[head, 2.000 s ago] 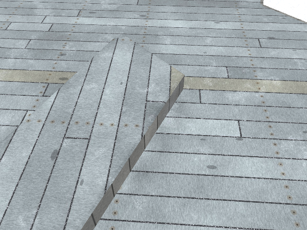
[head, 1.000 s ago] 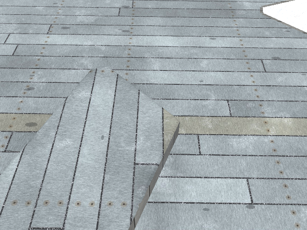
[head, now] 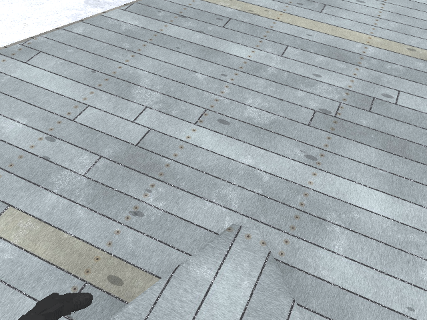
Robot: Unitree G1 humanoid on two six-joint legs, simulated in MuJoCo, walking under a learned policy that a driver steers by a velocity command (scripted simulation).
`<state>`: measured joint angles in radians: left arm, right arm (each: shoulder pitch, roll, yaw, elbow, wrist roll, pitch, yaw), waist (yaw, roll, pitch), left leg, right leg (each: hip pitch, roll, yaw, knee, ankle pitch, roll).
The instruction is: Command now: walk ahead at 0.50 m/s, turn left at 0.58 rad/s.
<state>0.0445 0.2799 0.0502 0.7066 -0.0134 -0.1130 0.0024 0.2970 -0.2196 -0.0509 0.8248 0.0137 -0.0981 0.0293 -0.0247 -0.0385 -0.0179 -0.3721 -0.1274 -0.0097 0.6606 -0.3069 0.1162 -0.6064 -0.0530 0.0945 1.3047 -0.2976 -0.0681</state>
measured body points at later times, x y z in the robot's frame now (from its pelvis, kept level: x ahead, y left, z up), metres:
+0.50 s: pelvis +0.29 -0.04 +0.02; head +0.33 -0.04 +0.47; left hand +0.34 +0.24 -0.09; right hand +0.49 -0.26 -0.08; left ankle +0.22 +0.08 -0.63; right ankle +0.36 -0.12 -0.72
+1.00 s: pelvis +0.36 +0.00 +0.02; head +0.40 +0.01 +0.47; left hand +0.54 +0.27 -0.08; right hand +0.51 -0.27 -0.07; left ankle +0.42 +0.11 -0.72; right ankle +0.35 -0.14 -0.64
